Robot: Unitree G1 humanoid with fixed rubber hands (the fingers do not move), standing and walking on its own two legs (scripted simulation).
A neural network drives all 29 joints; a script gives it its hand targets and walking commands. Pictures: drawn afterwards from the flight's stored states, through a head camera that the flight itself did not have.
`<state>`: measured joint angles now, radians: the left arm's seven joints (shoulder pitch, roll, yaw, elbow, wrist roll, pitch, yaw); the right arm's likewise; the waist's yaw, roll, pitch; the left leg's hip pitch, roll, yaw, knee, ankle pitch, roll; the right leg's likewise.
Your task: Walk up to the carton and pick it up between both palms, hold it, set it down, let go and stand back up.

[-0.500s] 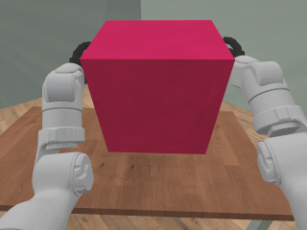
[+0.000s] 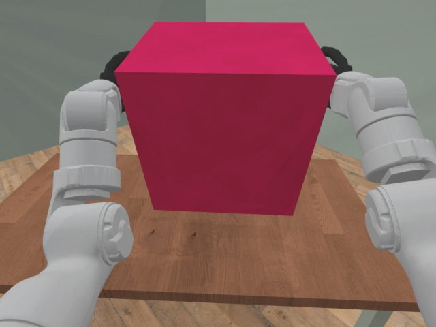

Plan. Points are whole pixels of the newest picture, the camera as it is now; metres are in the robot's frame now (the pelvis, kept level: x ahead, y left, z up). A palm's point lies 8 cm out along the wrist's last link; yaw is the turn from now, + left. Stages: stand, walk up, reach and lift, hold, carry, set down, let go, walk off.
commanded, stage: hold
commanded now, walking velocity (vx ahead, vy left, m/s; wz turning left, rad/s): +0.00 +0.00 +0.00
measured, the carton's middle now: (225, 120) +0.40 -0.01 +0.28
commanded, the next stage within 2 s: none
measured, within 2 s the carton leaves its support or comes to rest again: neither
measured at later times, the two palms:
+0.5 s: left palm (118, 107) +0.37 +0.18 +0.32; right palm (332, 97) +0.37 -0.19 +0.33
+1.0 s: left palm (113, 99) +0.37 +0.18 +0.33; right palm (334, 92) +0.36 -0.19 +0.34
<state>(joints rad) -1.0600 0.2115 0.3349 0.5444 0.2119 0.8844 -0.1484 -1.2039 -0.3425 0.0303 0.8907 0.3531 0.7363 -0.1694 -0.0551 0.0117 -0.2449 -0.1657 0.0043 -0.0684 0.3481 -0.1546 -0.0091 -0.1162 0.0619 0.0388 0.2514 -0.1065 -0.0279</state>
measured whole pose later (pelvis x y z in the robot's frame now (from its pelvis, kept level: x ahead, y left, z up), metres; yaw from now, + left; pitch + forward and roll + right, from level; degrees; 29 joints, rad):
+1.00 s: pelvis +0.01 +0.00 +0.00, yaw +0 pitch -2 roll -1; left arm -1.01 0.21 0.32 0.47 0.21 0.90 -0.15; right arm -1.16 -0.33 0.05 0.82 0.37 0.76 -0.20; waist -0.07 0.00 -0.23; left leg -0.15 0.01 -0.07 0.35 -0.16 -0.01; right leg -0.09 0.06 0.04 0.24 -0.11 -0.03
